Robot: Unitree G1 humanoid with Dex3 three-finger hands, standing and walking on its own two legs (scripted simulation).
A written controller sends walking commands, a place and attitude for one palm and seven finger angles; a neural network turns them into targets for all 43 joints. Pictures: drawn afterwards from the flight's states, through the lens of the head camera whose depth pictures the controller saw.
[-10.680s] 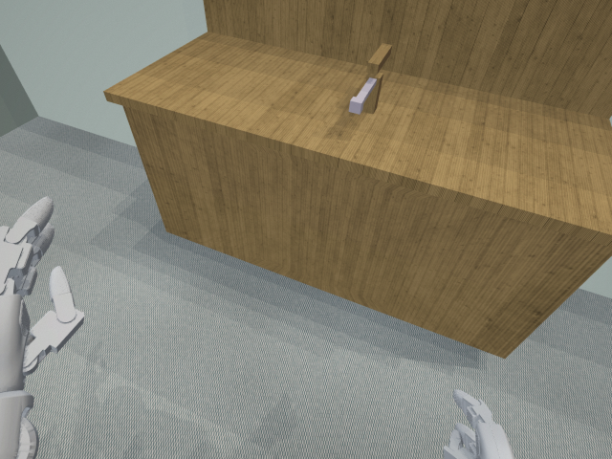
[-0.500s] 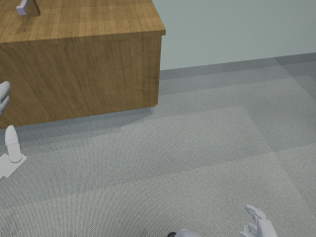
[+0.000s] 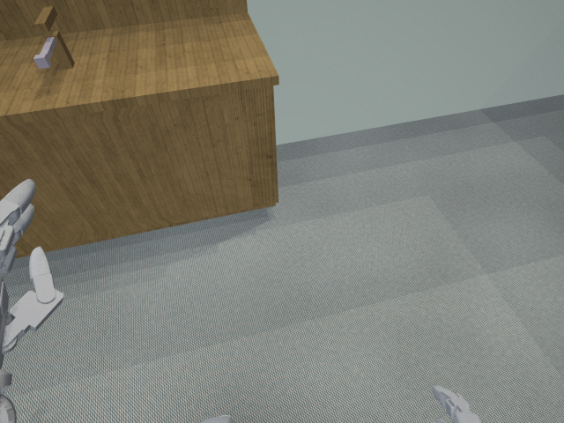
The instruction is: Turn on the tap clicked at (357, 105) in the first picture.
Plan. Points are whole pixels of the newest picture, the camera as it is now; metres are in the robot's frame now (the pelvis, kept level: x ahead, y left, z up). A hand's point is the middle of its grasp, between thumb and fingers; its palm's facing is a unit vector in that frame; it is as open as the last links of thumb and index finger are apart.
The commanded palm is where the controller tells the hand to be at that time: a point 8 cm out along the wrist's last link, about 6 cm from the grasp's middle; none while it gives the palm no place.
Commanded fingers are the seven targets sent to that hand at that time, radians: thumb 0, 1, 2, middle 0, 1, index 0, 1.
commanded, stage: take the last steps up to it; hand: left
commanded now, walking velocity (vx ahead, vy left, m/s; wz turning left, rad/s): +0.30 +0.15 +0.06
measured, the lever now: (42, 61) +0.96 +0.71 +0.04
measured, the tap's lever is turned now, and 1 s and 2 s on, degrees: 0 0 0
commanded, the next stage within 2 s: none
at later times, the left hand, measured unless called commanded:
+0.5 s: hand (50, 236) +0.29 +0.28 +0.16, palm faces +0.42 -0.78 -0.47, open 7.4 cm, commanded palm +0.23 +0.33 +0.17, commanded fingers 0.00 0.90 0.90 -0.20 -0.30 -0.20 -0.30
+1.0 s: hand (41, 151) +0.41 +0.35 +0.18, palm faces +0.36 -0.78 -0.50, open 7.4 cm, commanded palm +0.36 +0.40 +0.17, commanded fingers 0.00 0.90 0.90 -0.20 -0.30 -0.20 -0.30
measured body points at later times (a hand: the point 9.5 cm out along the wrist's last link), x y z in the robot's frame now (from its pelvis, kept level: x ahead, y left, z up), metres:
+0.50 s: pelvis +0.08 +0.04 -0.01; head +0.12 +0.02 +0.43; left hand +0.26 +0.32 +0.19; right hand +0.25 -0.17 -0.14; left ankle +0.05 +0.17 -0.67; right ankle +0.07 -0.06 -0.74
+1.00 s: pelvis +0.20 +0.12 -0.01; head +0.24 +0.11 +0.44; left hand +0.39 +0.39 +0.21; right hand +0.37 -0.08 -0.11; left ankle +0.20 +0.22 -0.74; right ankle +0.23 +0.02 -0.73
